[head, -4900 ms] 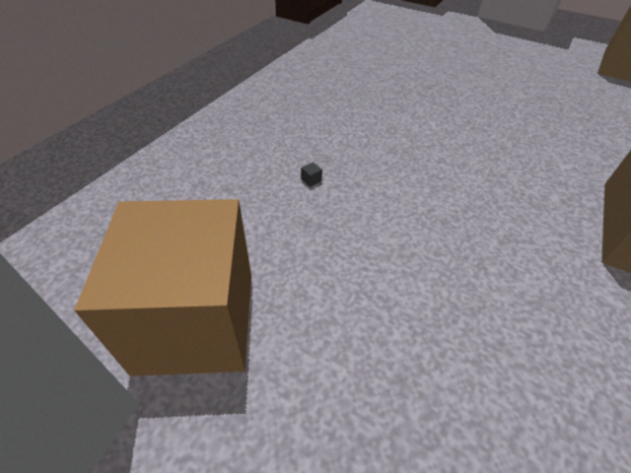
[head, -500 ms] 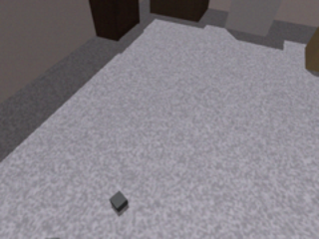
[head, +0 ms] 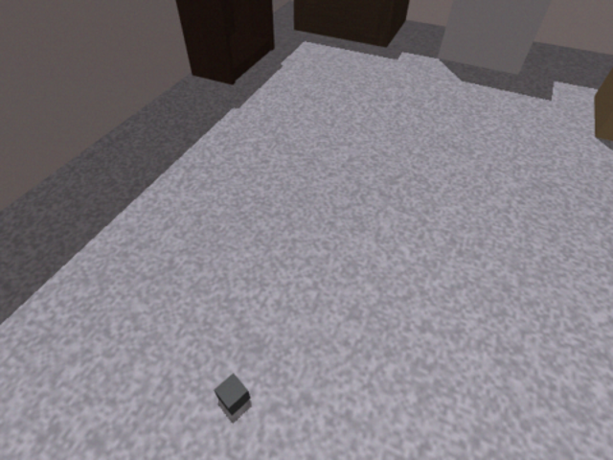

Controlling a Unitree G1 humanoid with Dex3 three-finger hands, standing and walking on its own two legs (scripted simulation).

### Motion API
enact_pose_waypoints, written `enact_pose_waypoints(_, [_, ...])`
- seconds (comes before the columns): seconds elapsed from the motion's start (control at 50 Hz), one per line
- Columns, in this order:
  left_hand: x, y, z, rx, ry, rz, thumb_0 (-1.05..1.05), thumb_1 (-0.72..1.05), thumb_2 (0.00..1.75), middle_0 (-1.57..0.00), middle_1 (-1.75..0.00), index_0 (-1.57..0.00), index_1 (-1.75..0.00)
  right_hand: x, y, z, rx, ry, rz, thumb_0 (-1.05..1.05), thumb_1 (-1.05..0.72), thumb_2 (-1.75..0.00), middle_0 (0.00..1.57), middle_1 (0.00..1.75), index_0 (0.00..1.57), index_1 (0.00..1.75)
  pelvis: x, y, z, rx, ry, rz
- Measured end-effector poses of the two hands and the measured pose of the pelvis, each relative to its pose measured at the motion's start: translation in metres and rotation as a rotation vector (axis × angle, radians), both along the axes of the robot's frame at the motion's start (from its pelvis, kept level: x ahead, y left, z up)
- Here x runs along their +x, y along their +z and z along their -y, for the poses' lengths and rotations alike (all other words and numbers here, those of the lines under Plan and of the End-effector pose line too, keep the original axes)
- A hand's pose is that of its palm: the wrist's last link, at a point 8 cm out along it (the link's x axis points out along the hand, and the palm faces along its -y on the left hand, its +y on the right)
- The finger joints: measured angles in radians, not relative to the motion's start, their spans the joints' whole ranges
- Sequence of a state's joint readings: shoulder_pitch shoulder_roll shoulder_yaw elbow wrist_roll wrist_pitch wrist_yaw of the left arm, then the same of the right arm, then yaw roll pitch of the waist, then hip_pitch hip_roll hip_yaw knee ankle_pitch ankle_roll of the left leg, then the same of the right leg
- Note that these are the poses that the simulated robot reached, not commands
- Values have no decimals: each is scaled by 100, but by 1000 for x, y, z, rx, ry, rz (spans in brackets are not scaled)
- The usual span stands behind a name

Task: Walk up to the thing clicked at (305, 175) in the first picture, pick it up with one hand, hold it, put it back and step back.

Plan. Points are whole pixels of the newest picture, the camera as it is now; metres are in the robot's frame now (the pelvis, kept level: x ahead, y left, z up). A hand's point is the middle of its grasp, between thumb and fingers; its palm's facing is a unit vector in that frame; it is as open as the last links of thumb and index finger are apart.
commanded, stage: walk up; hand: left
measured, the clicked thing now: (232, 394) +0.43 +0.23 -0.74
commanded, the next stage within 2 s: none
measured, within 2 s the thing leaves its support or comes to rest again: neither
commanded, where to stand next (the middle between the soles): +0.04 +0.00 m, yaw -1 degrees
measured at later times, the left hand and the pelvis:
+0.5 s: hand out of the picture +0.09 +0.27 -0.16, palm faces +0.01 -0.93 -0.37, open 7.4 cm; pelvis -0.03 +0.01 -0.01, yaw +1 degrees
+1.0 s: hand out of the picture +0.01 +0.30 -0.17, palm faces -0.12 -0.94 -0.32, open 7.4 cm; pelvis -0.06 +0.02 -0.01, yaw -3 degrees
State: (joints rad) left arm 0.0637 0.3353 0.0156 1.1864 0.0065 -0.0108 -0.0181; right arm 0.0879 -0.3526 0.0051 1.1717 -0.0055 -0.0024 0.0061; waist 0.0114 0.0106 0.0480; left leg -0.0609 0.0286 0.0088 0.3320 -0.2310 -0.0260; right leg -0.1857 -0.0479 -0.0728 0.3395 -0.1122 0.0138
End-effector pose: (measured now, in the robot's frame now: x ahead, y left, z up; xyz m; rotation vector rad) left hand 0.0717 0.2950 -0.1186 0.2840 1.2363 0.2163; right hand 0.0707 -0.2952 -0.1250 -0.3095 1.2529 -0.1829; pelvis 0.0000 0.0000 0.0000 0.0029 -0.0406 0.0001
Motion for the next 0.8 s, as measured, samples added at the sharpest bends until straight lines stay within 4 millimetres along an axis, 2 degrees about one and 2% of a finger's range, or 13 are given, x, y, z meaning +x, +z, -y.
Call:
enact_pose_waypoints(0.34, [16, 2, 1, 1, -12, 31, 1, 91, 90, -21, -30, -20, -30, -2, 0, 2, -4, -11, 0, 0, -90, -90, 20, 30, 20, 30, 2, 0, 0, 0, 2, -3])
enact_pose_waypoints(0.42, [16, 0, -6, 22, -4, 41, 1, 90, 90, -21, -30, -20, -30, -2, -2, 8, -18, -20, 2, 0, -90, -90, 20, 30, 20, 30, -11, -5, 0, 1, 9, -10])
enact_pose_waypoints(0.5, [11, -3, -19, 49, -20, 59, 1, 90, 90, -21, -30, -20, -30, -8, -4, 13, -54, -11, 3, 0, -90, -90, 20, 30, 20, 30, -32, -13, -8, 3, 19, -11])
enact_pose_waypoints(0.58, [6, -12, -38, 67, -57, 85, 1, 90, 90, -21, -30, -20, -30, -29, -4, 8, -87, -7, 0, 0, -90, -90, 20, 30, 20, 30, -53, -23, -23, -1, 29, -14])
enact_pose_waypoints(0.66, [1, -30, -58, 50, -59, 119, 1, 90, 90, -21, -30, -20, -30, -68, -7, -6, -128, 0, -31, 0, -90, -90, 20, 30, 20, 30, -69, -36, -40, 4, 36, -6])
enact_pose_waypoints(0.74, [-22, -32, -63, 19, -35, 74, 1, 91, 90, -21, -30, -20, -30, -108, 4, -23, -127, -15, -97, 0, -90, -90, 20, 30, 20, 30, -74, -26, -45, -7, 42, -1])
enact_pose_waypoints(0.8, [-47, -31, -65, 4, -33, 12, 1, 91, 90, -21, -30, -20, -30, -122, 14, -27, -132, -36, -93, 0, -90, -90, 20, 30, 20, 30, -73, -18, -45, -12, 21, -5])
